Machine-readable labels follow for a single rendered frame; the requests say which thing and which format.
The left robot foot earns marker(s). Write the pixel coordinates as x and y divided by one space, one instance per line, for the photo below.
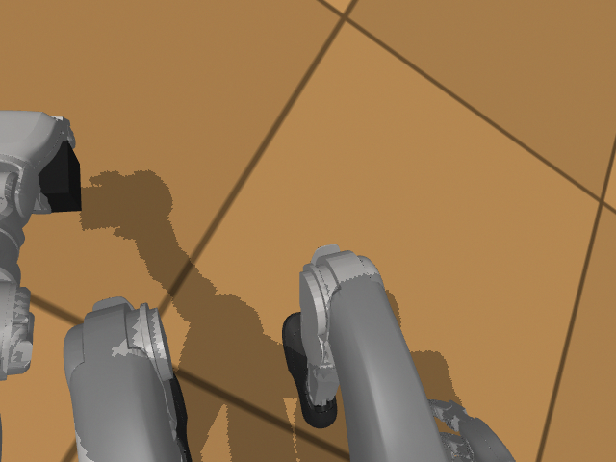
181 415

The cube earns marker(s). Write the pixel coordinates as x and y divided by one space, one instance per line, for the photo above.
60 181

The left robot arm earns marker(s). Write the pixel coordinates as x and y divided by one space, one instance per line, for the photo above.
19 184

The right robot foot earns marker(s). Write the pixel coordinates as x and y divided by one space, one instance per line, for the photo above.
316 416

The right robot hand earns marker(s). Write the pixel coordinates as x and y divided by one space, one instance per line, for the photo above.
477 441

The left robot hand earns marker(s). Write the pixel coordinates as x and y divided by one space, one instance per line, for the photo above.
34 138

